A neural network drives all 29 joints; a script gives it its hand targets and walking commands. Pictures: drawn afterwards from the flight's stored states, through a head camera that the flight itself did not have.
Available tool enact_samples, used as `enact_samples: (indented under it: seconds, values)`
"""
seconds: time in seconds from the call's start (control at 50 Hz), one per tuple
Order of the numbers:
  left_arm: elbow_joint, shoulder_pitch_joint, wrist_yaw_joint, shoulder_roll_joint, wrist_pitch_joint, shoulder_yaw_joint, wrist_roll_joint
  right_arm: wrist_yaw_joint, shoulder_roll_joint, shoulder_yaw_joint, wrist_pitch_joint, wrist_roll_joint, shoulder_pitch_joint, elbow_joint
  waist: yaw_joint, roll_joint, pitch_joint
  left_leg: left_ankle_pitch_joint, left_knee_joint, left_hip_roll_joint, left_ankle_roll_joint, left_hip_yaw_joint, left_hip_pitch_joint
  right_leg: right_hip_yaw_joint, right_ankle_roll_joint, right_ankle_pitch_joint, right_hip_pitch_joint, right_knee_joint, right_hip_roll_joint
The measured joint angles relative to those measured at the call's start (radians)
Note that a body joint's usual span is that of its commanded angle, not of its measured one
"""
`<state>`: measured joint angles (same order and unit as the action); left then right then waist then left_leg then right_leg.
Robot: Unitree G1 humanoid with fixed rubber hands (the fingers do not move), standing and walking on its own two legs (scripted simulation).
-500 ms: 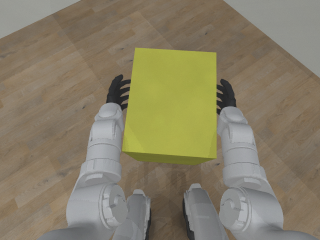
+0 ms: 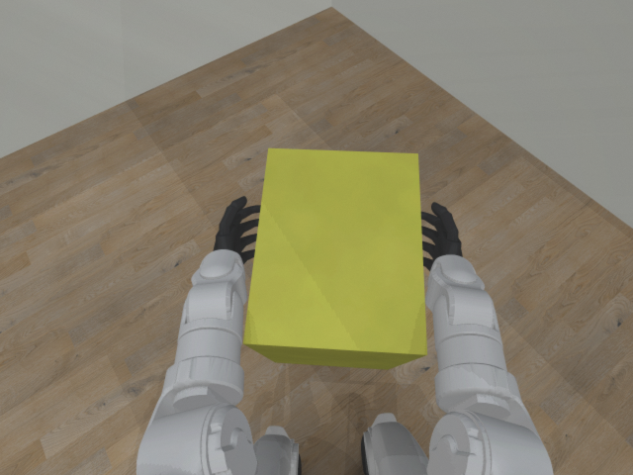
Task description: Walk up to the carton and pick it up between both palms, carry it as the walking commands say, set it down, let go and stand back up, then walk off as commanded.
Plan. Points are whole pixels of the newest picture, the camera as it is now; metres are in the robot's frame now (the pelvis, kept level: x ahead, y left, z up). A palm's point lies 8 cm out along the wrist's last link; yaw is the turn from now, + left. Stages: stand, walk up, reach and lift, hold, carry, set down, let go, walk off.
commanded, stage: reach and lift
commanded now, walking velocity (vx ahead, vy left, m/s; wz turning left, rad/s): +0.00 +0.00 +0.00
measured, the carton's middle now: (336, 273) +0.40 -0.02 -0.08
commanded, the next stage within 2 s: none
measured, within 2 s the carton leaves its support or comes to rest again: neither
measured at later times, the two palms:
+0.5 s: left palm (212, 250) +0.37 +0.12 +0.07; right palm (463, 258) +0.35 -0.16 +0.06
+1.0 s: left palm (194, 236) +0.35 +0.12 +0.13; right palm (488, 250) +0.33 -0.16 +0.12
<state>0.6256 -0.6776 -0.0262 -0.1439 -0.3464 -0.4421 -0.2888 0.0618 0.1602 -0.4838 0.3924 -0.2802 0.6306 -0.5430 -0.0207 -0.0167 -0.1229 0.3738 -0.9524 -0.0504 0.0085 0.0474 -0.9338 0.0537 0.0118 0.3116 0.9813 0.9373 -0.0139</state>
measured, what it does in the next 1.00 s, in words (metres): rises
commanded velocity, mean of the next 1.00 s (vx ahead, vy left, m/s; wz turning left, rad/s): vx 0.00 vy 0.00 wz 0.00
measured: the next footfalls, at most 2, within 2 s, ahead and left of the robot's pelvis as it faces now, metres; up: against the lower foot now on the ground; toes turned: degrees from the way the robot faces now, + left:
none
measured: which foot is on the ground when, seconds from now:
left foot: down 0.00-1.00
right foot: down 0.00-1.00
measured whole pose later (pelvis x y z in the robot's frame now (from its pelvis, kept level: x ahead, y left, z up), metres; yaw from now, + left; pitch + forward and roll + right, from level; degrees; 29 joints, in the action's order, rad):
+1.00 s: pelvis +0.02 +0.00 +0.06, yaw -1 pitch -4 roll +0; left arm 0.52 -0.49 -0.03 -0.17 -0.61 -0.37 -0.31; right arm 0.05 0.19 -0.39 0.64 -0.32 0.42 -0.43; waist -0.02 -0.02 -0.06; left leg 0.24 -0.48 -0.03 0.00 0.05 -0.18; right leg 0.06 0.01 0.18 0.23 0.47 -0.01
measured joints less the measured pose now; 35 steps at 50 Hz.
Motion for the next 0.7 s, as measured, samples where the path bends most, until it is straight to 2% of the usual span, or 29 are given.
enact_samples:
  seconds: [0.2, 0.36, 0.7]
  values:
    - [-0.002, 0.053, -0.005, -0.012, -0.024, 0.000, -0.027, -0.009, 0.014, 0.000, 0.015, -0.028, -0.046, -0.016, 0.000, 0.000, 0.013, -0.035, 0.117, 0.006, -0.001, 0.002, 0.167, 0.002, 0.000, -0.035, -0.168, -0.119, 0.000]
    - [-0.013, 0.103, -0.008, -0.024, -0.041, 0.009, -0.021, -0.014, 0.023, 0.015, 0.046, -0.032, -0.095, 0.014, 0.000, 0.000, 0.027, -0.064, 0.213, 0.011, -0.003, 0.003, 0.304, 0.002, 0.000, -0.065, -0.307, -0.218, 0.000]
    - [-0.030, 0.140, -0.007, -0.029, -0.144, 0.028, -0.032, -0.017, 0.030, 0.033, 0.132, -0.038, -0.151, 0.032, 0.000, 0.000, 0.049, -0.115, 0.390, 0.020, -0.004, 0.006, 0.584, 0.003, 0.000, -0.112, -0.583, -0.387, 0.000]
